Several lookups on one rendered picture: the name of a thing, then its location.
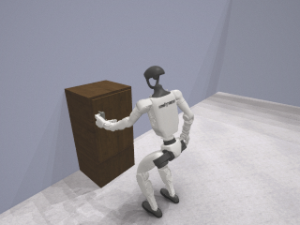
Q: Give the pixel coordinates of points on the robot left forearm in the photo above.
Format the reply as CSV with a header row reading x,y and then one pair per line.
x,y
120,125

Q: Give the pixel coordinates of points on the robot left upper arm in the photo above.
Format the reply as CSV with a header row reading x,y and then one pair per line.
x,y
141,107

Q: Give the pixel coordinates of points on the robot right upper arm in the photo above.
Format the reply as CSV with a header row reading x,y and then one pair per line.
x,y
183,106

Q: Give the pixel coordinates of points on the robot right forearm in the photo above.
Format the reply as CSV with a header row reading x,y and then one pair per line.
x,y
186,126

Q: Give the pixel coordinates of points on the robot right hand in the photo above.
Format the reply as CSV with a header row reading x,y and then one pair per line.
x,y
186,138

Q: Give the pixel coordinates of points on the humanoid robot torso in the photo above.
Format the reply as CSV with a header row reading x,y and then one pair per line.
x,y
164,120

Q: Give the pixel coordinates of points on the cupboard door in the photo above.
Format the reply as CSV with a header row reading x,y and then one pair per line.
x,y
116,106

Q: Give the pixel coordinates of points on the handle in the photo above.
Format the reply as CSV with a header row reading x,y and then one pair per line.
x,y
102,114

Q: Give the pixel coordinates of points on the robot left thigh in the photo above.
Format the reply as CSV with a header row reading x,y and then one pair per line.
x,y
152,160

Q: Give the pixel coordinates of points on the robot left hand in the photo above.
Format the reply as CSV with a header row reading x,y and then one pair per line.
x,y
100,120

